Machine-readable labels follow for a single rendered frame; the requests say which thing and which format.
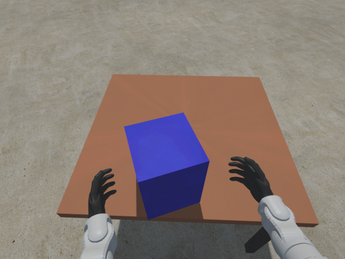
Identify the robot left forearm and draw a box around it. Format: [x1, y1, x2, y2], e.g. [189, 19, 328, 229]
[79, 214, 118, 259]

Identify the robot left hand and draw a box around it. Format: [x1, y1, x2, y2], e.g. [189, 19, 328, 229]
[88, 168, 116, 218]

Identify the table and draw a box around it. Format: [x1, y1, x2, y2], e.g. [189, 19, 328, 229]
[56, 74, 319, 253]

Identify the robot right hand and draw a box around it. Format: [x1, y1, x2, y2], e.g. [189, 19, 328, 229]
[229, 156, 273, 202]

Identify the carton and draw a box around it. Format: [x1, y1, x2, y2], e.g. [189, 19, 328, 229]
[124, 113, 210, 220]

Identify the robot right forearm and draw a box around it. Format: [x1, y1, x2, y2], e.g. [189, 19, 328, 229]
[258, 195, 328, 259]

